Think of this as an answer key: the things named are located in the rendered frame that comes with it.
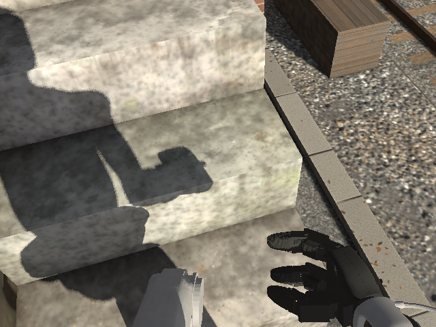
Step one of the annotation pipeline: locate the right robot forearm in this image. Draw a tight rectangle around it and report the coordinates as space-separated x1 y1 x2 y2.
353 296 421 327

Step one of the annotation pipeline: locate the left robot thigh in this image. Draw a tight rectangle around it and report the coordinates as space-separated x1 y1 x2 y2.
132 268 204 327

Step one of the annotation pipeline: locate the right robot hand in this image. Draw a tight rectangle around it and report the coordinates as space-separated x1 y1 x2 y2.
267 228 383 327

